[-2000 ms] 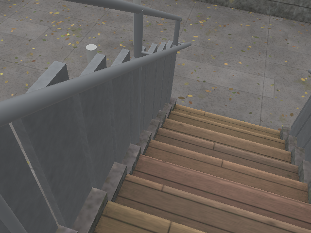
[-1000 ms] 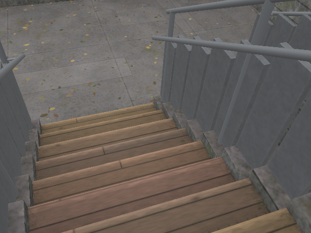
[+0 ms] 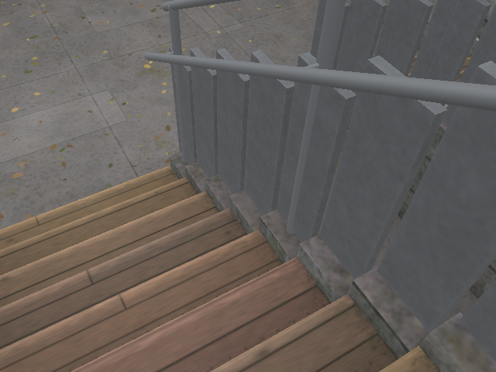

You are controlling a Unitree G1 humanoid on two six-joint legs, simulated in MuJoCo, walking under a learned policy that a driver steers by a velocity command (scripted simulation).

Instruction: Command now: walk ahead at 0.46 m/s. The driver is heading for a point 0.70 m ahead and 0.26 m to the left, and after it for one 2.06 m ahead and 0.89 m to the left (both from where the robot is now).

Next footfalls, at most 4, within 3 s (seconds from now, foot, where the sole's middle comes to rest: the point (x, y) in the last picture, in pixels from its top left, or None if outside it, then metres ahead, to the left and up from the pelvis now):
0.10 right None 0.22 -0.15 -0.87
0.58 left None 0.42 0.15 -1.03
1.08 right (206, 337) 0.76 0.06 -1.20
1.68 left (100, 337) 0.86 0.48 -1.36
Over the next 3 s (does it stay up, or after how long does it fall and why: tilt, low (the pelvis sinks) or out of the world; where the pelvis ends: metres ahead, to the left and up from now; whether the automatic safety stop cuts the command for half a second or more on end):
stays up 1.30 0.84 -0.93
